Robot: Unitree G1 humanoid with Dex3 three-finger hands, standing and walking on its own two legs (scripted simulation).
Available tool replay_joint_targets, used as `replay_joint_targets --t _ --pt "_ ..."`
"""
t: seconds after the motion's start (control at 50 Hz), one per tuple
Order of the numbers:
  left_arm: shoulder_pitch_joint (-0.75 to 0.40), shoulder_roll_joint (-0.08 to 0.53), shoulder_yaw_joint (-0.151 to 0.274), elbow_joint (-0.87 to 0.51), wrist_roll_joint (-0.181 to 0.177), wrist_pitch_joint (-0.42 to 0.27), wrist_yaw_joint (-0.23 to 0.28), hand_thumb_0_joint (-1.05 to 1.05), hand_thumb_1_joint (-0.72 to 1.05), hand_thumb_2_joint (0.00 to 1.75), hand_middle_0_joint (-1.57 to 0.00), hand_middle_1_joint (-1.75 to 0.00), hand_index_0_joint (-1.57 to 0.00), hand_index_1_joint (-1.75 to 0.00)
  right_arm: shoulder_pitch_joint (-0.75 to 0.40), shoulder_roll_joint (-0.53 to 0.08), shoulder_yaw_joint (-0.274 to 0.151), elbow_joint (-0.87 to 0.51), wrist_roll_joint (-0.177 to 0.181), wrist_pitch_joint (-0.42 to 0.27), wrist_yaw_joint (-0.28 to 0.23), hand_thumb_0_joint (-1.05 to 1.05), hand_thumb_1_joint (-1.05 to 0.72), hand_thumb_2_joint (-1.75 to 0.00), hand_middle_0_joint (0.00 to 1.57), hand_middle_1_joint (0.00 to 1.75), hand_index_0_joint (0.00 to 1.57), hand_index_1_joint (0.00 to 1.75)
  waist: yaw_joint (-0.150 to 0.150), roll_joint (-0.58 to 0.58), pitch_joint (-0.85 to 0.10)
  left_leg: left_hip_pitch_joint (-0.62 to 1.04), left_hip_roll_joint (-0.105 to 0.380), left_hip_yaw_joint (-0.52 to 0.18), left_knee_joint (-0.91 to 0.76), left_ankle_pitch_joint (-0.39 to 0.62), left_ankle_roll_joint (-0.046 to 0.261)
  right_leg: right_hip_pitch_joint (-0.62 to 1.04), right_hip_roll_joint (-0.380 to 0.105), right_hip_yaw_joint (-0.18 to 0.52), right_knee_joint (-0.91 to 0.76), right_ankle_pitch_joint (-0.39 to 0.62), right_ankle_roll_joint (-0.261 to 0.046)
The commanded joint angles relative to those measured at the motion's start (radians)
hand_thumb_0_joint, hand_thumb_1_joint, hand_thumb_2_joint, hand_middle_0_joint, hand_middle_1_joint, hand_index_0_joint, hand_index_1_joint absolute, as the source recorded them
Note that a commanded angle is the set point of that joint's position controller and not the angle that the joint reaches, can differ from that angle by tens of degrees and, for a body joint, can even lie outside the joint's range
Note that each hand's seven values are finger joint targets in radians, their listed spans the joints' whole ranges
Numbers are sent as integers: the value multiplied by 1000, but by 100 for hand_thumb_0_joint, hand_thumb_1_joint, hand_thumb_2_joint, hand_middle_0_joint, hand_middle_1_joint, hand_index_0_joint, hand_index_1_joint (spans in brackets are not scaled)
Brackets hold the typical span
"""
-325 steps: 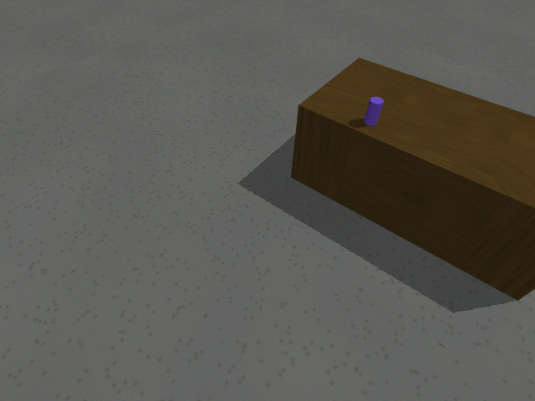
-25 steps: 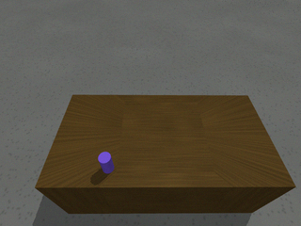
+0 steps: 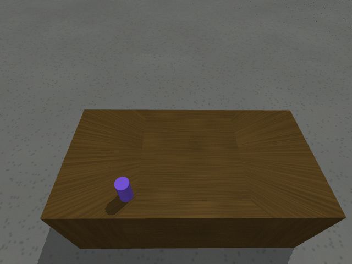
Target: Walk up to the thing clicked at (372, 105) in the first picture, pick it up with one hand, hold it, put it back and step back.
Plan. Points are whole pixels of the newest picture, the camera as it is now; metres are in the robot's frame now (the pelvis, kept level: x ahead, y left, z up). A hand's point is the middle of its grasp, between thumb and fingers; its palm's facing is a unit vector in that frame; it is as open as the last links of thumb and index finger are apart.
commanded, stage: stand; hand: left
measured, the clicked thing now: (124, 189) +0.42 +0.21 -0.28
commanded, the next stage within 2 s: go down in 0.64 s
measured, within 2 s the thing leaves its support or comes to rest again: neither
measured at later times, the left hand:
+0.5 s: hand out of the picture +0.08 +0.26 -0.15, palm faces -0.03 -0.94 -0.35, open 7.4 cm
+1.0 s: hand out of the picture +0.16 +0.25 -0.15, palm faces +0.03 -0.94 -0.34, open 11.4 cm
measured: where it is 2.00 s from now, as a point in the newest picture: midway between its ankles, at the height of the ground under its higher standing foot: outside the picture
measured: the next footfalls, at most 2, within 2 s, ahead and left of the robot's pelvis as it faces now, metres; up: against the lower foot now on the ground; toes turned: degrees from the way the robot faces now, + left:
none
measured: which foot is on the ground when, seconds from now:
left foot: down 0.00-1.00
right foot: down 0.00-1.00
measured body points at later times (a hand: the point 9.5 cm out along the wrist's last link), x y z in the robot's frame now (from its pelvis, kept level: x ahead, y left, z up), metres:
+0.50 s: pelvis +0.00 +0.00 +0.00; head +0.02 +0.00 +0.45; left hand +0.08 +0.31 -0.13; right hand +0.07 -0.30 -0.14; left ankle -0.02 +0.15 -0.75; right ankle +0.02 -0.11 -0.75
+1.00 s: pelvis -0.02 +0.01 -0.02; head +0.04 +0.00 +0.43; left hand +0.16 +0.30 -0.12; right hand +0.16 -0.28 -0.12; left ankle -0.02 +0.15 -0.75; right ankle +0.02 -0.11 -0.75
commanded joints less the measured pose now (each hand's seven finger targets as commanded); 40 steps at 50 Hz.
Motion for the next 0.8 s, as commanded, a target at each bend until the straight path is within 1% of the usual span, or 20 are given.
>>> replay_joint_targets --t 0.0,0.04,0.1,0.18,0.24,0.3,0.34,0.36,0.52,0.58,0.6,0.68,0.7,0.72,0.74,0.76,0.78 --pt "-45 221 43 -64 -2 -24 15 0 90 90 -20 -30 -20 -30 -24 -213 -34 -56 4 -27 -12 0 -90 -90 20 30 20 30 1 9 -99 -27 87 -55 -54 143 53 78 -126 111 -47 168 -19" --pt "-44 221 44 -61 -3 -23 16 0 90 90 -20 -30 -20 -30 -31 -212 -35 -58 2 -27 -13 0 -90 -90 20 30 20 30 3 3 -99 -23 89 -53 -49 161 52 78 -125 107 -43 182 -19" --pt "-41 219 43 -59 -3 -22 16 0 90 90 -20 -30 -20 -30 -22 -211 -34 -55 4 -25 -14 0 -90 -90 20 30 20 30 2 -4 -85 -25 87 -51 -51 148 52 75 -123 107 -52 160 -18" --pt "-44 218 44 -61 -3 -20 15 0 90 90 -20 -30 -20 -30 -24 -212 -32 -57 1 -27 -14 0 -90 -90 20 30 20 30 4 17 -76 -45 88 -51 -63 120 51 74 -125 110 -51 140 -18" --pt "-37 215 43 -56 -4 -20 14 0 90 90 -20 -30 -20 -30 -31 -213 -33 -57 4 -28 -14 0 -90 -90 20 30 20 30 8 10 -75 -31 90 -57 -66 129 52 69 -121 106 -50 132 -18" --pt "-46 218 44 -62 -2 -19 15 0 90 90 -20 -30 -20 -30 -29 -212 -34 -60 2 -29 -14 0 -90 -90 20 30 20 30 5 6 -78 -35 87 -53 -64 127 50 69 -123 108 -50 141 -20" --pt "-41 213 42 -60 -2 -21 15 0 90 90 -20 -30 -20 -30 -30 -211 -34 -58 4 -28 -12 0 -90 -90 20 30 20 30 7 4 -75 -29 87 -54 -63 134 50 66 -120 105 -55 132 -17" --pt "-44 220 43 -62 -2 -22 16 0 90 90 -20 -30 -20 -30 -27 -209 -35 -58 3 -27 -12 0 -90 -90 20 30 20 30 4 -8 -77 -28 88 -51 -60 125 52 68 -123 111 -59 128 -18" --pt "-48 223 44 -66 -1 -22 18 0 90 90 -20 -30 -20 -30 -28 -211 -36 -59 3 -27 -13 0 -90 -90 20 30 20 30 2 2 -90 -21 91 -50 -58 134 53 74 -128 114 -51 158 -19" --pt "-46 218 42 -65 -1 -22 18 0 90 90 -20 -30 -20 -30 -29 -212 -37 -60 2 -25 -12 0 -90 -90 20 30 20 30 3 -2 -89 -23 89 -48 -54 138 52 69 -122 107 -55 150 -15" --pt "-44 220 43 -66 -3 -23 18 0 90 90 -20 -30 -20 -30 -25 -208 -37 -59 2 -26 -13 0 -90 -90 20 30 20 30 2 -9 -91 -18 89 -48 -57 139 51 68 -124 111 -55 148 -19" --pt "-43 218 43 -67 -2 -22 17 0 90 90 -20 -30 -20 -30 -27 -213 -37 -60 1 -27 -14 0 -90 -90 20 30 20 30 4 15 -100 -20 92 -48 -59 156 52 81 -128 111 -42 184 -22" --pt "-39 218 42 -63 -4 -23 17 0 90 90 -20 -30 -20 -30 -23 -210 -35 -56 3 -28 -13 0 -90 -90 20 30 20 30 5 18 -86 -25 90 -50 -64 151 52 75 -125 111 -48 176 -18" --pt "-36 221 42 -63 -4 -23 17 0 82 82 -15 -22 -18 -22 -24 -209 -34 -57 3 -28 -13 0 -82 -82 12 22 12 22 5 9 -88 -20 92 -49 -63 152 52 78 -125 110 -48 174 -18" --pt "-387 8 12 -413 -75 -98 24 0 74 74 -7 -14 -10 -14 -374 -14 -3 -408 106 -148 -28 0 -74 -74 4 14 5 14 -32 24 -93 -179 -65 64 74 78 49 -49 -18 13 26 58 4" --pt "-362 118 46 -440 -72 -93 40 0 66 66 -1 -6 -2 -6 -346 -71 -8 -439 98 -173 -39 0 -66 -66 4 6 5 6 -21 10 -107 -154 -62 64 74 34 51 -20 -26 20 12 4 11" --pt "-240 215 93 -287 -65 -42 54 0 58 58 -2 -1 -1 -3 -253 -164 -62 -315 92 -157 -57 0 -58 -58 4 5 5 5 -22 -1 -76 -182 -62 61 70 -24 50 -37 -21 12 14 -60 6"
